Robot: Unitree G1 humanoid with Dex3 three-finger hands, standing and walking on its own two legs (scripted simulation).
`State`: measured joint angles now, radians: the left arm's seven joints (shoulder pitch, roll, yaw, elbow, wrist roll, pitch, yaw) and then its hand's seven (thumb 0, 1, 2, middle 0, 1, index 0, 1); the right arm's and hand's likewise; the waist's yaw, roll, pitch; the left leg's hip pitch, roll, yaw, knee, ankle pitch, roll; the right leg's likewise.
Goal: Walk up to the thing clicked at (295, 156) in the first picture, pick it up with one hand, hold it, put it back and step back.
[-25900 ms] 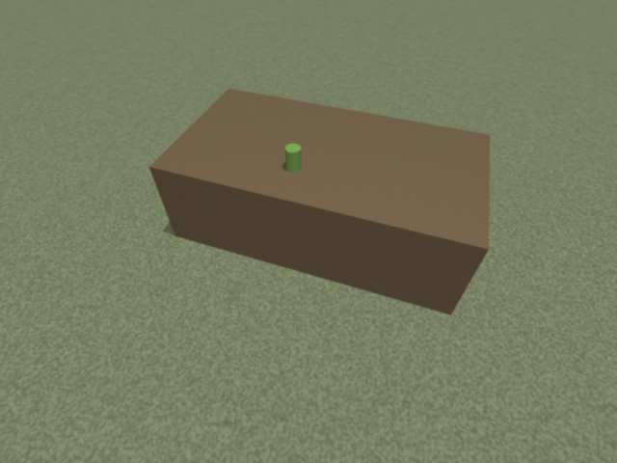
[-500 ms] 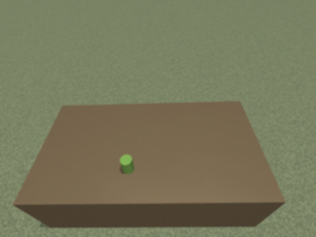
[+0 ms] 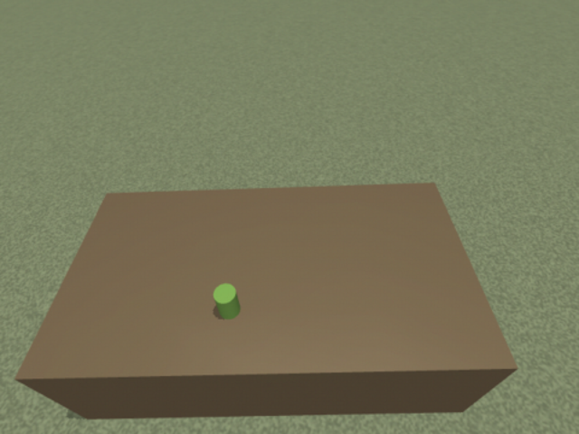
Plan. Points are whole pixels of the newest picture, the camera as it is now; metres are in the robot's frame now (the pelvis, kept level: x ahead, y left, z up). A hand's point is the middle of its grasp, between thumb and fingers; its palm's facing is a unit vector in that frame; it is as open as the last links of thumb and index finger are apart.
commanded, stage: stand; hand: left
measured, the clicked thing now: (227, 301) +0.51 +0.18 -0.35
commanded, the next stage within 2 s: step back in 1.90 s
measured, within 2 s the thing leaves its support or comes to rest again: neither
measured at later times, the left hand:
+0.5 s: hand out of the picture +0.08 +0.25 -0.15, palm faces -0.02 -0.93 -0.36, open 7.4 cm
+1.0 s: hand out of the picture +0.08 +0.24 -0.15, palm faces -0.03 -0.93 -0.36, open 7.4 cm
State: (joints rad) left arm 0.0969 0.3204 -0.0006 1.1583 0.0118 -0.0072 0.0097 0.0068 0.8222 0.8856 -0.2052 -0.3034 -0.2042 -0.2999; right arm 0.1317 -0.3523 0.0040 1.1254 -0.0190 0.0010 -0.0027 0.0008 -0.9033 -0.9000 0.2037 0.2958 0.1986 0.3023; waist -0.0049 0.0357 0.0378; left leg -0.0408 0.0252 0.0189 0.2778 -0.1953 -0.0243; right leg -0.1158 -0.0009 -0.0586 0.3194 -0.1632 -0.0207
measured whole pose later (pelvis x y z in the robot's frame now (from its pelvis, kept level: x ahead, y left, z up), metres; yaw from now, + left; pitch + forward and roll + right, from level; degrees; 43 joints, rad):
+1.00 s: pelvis +0.00 -0.01 +0.00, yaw -1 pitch -2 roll +0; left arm 0.11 0.33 0.00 1.14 0.01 -0.01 0.00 0.01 0.90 0.90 -0.21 -0.30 -0.20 -0.30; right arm 0.14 -0.35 0.00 1.12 -0.02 -0.01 0.00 0.00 -0.90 -0.90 0.20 0.30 0.20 0.30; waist -0.01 0.03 0.03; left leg -0.03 0.04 0.03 0.27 -0.20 -0.04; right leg -0.12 0.02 -0.05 0.32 -0.16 -0.03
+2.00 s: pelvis -0.01 +0.00 -0.01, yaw -2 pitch -2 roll +0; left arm 0.09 0.35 0.03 1.06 -0.01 0.00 0.00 0.01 0.90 0.90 -0.21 -0.30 -0.21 -0.30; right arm 0.10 -0.36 -0.02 1.08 0.00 0.02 0.01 0.00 -0.90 -0.90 0.20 0.30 0.20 0.30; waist -0.01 0.02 0.09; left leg -0.12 0.05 0.05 0.40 -0.25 -0.02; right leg -0.19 0.02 -0.03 0.40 -0.19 -0.03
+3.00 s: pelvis -0.20 +0.05 -0.03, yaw -3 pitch -2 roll +0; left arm 0.09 0.37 0.05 0.74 0.02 0.05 0.01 0.01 0.90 0.90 -0.21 -0.31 -0.21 -0.30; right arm 0.17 -0.41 -0.04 0.87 -0.01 0.03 -0.02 0.00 -0.90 -0.90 0.20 0.30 0.20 0.30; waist -0.01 0.00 0.18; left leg -0.25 -0.03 -0.03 0.67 -0.39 0.00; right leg -0.38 -0.03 -0.01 0.70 -0.29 0.00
